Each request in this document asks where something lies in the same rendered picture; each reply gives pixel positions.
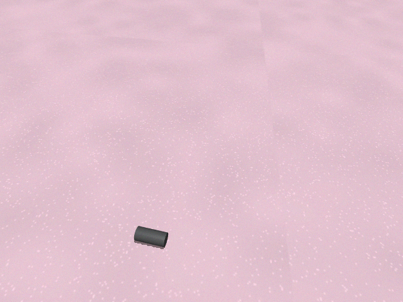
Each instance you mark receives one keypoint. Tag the can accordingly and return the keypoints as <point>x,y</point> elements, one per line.
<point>151,236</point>

